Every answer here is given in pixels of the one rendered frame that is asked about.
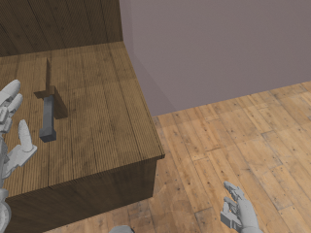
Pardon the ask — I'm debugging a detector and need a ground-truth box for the robot right hand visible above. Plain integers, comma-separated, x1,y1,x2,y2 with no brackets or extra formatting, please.
220,181,259,233

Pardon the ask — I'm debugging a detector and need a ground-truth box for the robot left forearm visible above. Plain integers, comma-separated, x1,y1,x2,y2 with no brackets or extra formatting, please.
0,188,12,233

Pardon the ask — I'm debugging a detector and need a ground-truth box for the tap lever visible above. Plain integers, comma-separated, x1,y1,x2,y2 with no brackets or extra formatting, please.
39,95,56,143

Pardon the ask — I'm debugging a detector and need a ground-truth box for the counter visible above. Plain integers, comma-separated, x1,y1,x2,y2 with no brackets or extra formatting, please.
0,0,165,233

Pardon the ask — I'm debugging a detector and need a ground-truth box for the robot left hand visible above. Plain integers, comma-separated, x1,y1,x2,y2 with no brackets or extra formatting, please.
0,80,37,189

